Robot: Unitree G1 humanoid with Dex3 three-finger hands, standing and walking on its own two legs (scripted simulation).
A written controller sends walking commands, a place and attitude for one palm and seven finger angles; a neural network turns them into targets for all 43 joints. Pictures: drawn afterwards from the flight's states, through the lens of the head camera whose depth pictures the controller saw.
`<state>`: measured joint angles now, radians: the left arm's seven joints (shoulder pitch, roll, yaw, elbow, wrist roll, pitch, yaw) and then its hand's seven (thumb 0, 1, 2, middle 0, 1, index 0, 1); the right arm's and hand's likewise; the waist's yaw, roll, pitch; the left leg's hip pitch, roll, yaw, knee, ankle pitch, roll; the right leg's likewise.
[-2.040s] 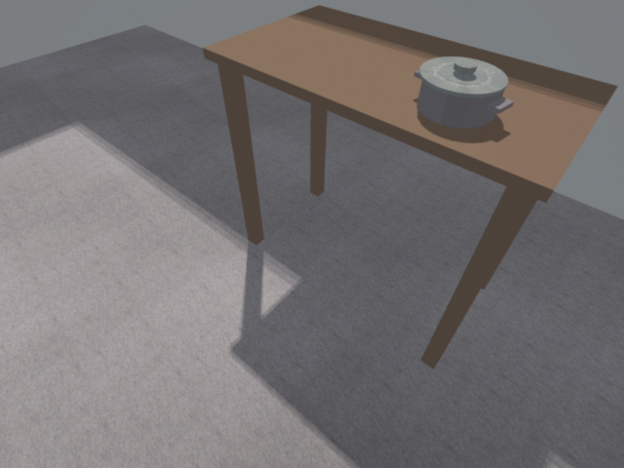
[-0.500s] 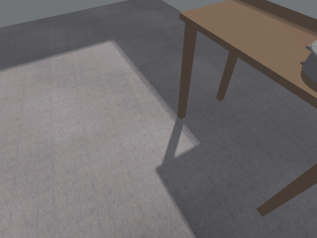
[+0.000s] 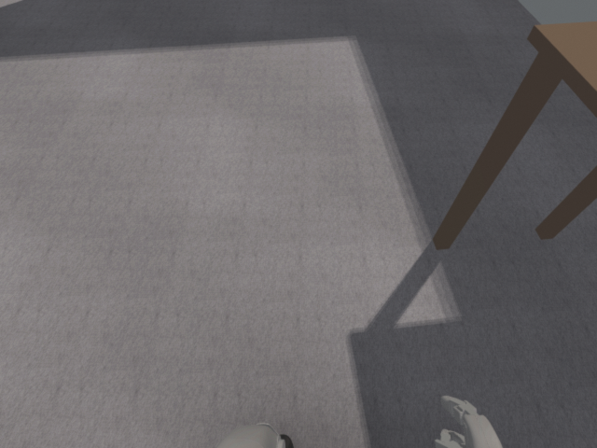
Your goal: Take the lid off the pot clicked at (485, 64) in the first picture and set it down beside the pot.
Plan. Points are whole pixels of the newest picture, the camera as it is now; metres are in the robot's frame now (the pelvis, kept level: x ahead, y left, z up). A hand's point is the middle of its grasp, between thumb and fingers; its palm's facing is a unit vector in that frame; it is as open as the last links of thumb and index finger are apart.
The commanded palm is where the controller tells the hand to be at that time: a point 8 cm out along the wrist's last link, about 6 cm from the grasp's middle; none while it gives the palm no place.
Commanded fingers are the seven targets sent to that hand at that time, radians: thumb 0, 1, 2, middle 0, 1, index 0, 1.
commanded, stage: turn to face it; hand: left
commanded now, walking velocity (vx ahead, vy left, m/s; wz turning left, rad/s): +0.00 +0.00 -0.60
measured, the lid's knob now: out of the picture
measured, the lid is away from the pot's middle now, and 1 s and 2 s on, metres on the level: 0.00 0.00 0.00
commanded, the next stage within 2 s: none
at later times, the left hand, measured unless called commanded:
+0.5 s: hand (228, 398) +0.19 +0.14 -0.15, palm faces -0.21 -0.93 -0.29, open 7.4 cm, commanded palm none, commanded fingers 0.00 0.90 0.90 -0.20 -0.30 -0.20 -0.30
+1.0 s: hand (268, 345) +0.28 +0.09 -0.16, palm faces -0.49 -0.85 -0.22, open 7.4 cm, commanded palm none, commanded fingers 0.00 0.90 0.90 -0.20 -0.30 -0.20 -0.30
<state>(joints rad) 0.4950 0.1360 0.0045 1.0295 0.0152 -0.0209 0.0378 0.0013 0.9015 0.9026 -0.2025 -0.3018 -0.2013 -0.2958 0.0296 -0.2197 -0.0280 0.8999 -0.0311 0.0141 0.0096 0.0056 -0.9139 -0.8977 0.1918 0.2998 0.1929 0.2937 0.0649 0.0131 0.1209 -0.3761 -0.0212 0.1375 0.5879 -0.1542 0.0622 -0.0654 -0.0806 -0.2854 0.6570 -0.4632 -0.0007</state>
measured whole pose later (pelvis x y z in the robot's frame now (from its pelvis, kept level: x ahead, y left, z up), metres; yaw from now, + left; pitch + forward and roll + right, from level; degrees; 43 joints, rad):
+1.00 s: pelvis +0.10 -0.03 +0.01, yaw -34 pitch +1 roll -1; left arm 0.20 0.23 0.07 0.89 0.01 0.05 0.00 0.00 0.90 0.90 -0.20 -0.30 -0.20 -0.30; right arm 0.14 -0.20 -0.04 0.88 0.00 0.02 -0.03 0.01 -0.91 -0.90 0.20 0.30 0.20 0.29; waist 0.02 -0.02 0.05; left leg -0.29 0.02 0.01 0.56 -0.33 -0.05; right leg -0.36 0.10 0.15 0.56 -0.22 -0.01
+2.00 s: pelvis +0.12 -0.03 +0.01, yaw -68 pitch +1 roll -1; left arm 0.22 0.25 0.08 0.92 0.02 0.07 0.00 0.00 0.90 0.90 -0.20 -0.30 -0.20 -0.30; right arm 0.16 -0.18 -0.03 0.87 -0.02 0.02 -0.02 0.00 -0.91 -0.90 0.20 0.30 0.20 0.29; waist 0.03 -0.05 0.06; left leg -0.27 0.03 0.07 0.57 -0.32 0.02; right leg -0.43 0.07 0.10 0.86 -0.44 0.02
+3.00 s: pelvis +0.12 -0.23 +0.01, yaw -79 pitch +0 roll +0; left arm 0.29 0.16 0.05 1.08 0.01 0.01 0.03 0.00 0.91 0.90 -0.20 -0.30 -0.20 -0.30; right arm 0.20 -0.14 -0.03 1.02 -0.02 -0.05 -0.05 -0.01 -0.95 -0.90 0.20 0.30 0.20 0.29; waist 0.01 -0.04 0.08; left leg -0.22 0.05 0.15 0.51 -0.28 0.01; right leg -0.42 -0.03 -0.01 1.12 -0.42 0.00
